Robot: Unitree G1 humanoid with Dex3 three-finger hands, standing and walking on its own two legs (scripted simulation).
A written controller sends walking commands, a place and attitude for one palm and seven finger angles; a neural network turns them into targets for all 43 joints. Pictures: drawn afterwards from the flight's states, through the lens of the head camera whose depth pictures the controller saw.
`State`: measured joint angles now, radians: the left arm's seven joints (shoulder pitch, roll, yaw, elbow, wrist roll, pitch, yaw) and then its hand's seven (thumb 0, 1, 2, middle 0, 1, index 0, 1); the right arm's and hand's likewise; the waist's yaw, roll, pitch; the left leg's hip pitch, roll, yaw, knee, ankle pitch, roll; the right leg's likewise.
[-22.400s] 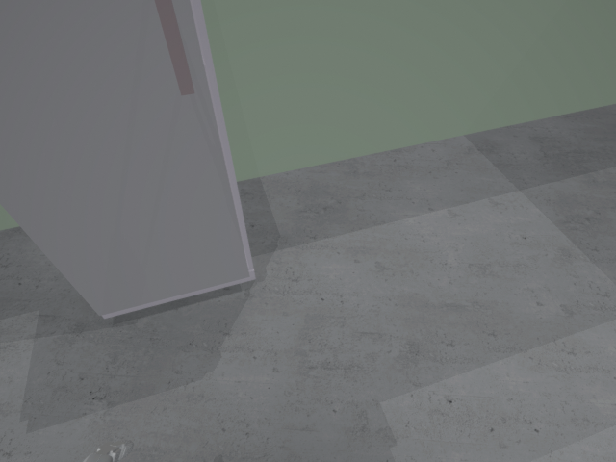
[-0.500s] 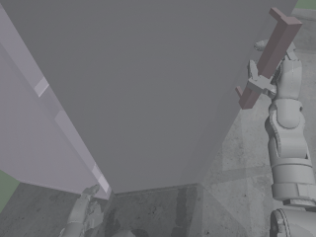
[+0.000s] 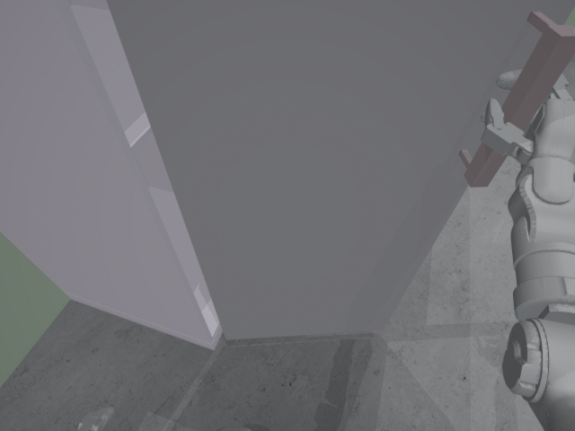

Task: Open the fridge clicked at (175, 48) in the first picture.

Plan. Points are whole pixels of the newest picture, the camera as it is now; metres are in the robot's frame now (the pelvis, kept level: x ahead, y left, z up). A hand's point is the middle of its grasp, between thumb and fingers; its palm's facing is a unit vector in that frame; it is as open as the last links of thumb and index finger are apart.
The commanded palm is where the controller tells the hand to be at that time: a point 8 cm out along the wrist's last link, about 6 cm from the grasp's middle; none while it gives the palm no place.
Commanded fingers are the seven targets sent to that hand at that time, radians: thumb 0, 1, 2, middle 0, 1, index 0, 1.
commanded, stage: stop walking and hold the door back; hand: right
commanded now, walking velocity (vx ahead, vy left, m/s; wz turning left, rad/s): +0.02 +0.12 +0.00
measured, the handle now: (503, 109) +0.50 -0.23 +0.21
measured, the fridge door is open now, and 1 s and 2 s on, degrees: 68 70 70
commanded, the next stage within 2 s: loosen the grip on the handle in 0.24 s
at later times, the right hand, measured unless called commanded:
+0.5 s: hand (508, 128) +0.46 -0.22 +0.21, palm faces +0.24 +0.96 -0.12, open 7.2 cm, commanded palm +0.41 -0.26 +0.21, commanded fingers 0.00 0.19 -0.38 0.45 1.40 0.45 1.40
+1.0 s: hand (511, 141) +0.45 -0.23 +0.20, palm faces +0.28 +0.95 -0.17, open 14.5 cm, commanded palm +0.41 -0.27 +0.20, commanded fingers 0.00 0.55 -0.20 0.25 1.15 0.25 1.15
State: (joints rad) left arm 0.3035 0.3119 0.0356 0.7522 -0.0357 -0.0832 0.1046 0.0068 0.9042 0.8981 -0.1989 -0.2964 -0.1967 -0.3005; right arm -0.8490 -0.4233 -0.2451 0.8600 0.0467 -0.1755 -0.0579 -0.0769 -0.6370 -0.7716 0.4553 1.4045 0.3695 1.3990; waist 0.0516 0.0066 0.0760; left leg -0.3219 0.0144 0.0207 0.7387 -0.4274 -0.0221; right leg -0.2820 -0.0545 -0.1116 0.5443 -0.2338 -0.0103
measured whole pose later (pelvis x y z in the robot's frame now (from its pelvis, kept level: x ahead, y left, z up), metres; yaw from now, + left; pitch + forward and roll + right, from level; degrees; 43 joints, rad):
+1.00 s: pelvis -0.01 -0.01 +0.00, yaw +2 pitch +4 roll +1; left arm 0.36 0.25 -0.01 0.76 -0.02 -0.15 0.06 0.01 0.90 0.90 -0.20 -0.30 -0.20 -0.30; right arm -0.74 -0.45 -0.31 0.75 0.00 -0.21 -0.03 -0.01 0.54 -0.21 0.35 1.25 0.28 1.18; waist 0.05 0.00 -0.02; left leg -0.36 0.00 0.03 0.54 -0.25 0.00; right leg -0.38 -0.03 -0.06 0.56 -0.25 -0.01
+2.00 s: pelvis +0.03 -0.01 +0.00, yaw +2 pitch +5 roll +1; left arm 0.31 0.25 -0.02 0.63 -0.04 -0.06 0.09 0.01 0.90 0.90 -0.20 -0.30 -0.20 -0.30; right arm -0.35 -0.50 -0.51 0.34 0.16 -0.06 0.18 -0.02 0.55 -0.20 0.26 1.15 0.25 1.15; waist -0.01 -0.02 -0.07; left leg -0.33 0.00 0.03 0.56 -0.31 -0.01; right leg -0.37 -0.03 -0.06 0.61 -0.33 -0.02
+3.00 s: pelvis +0.01 +0.00 +0.00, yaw +1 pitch -1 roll +1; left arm 0.27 0.28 -0.06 0.59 -0.09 -0.18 0.12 0.01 0.90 0.90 -0.20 -0.30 -0.20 -0.30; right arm -0.15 -0.54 -0.54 0.22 0.38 0.18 0.47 -0.02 0.55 -0.20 0.25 1.15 0.25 1.15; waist -0.02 -0.05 -0.07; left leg -0.21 0.00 0.05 0.51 -0.28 0.01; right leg -0.26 -0.03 -0.03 0.55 -0.29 0.00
